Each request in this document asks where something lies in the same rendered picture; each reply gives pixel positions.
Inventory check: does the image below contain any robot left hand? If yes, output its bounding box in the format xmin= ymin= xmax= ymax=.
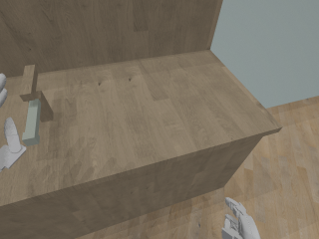
xmin=0 ymin=73 xmax=27 ymax=172

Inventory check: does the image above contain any robot right hand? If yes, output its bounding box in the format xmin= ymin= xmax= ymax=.
xmin=221 ymin=197 xmax=261 ymax=239

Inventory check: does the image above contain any tap lever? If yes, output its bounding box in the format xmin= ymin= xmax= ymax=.
xmin=22 ymin=99 xmax=41 ymax=146

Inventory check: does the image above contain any counter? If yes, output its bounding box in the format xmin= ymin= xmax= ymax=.
xmin=0 ymin=0 xmax=283 ymax=239

